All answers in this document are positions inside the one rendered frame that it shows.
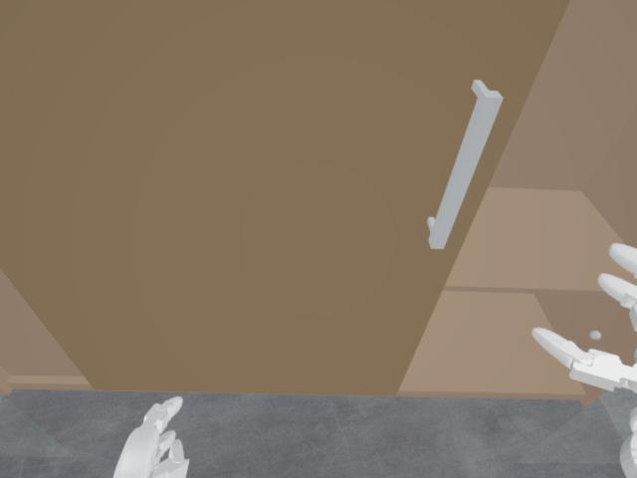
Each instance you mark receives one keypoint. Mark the left robot hand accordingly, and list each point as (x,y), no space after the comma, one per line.
(144,447)

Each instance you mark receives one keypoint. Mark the right robot hand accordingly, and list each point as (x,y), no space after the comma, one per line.
(599,368)

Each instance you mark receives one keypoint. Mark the wardrobe door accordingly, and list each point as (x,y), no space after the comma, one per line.
(233,195)
(26,346)

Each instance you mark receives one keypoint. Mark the handle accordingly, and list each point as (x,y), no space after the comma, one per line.
(478,130)

